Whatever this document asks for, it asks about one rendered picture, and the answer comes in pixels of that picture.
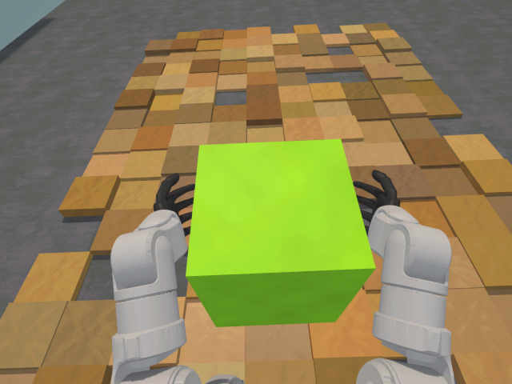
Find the robot left hand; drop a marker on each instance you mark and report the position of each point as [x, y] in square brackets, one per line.
[165, 199]

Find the robot right forearm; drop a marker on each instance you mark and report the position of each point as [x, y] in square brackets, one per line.
[416, 264]

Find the carton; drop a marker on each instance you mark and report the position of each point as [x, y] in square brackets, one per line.
[276, 235]

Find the robot left forearm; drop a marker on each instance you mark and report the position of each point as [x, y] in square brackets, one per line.
[148, 322]

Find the left robot upper arm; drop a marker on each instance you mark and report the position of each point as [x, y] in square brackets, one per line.
[168, 375]

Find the right robot upper arm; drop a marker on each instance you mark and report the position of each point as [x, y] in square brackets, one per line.
[385, 371]

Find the robot right hand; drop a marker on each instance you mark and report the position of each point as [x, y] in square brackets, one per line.
[389, 197]

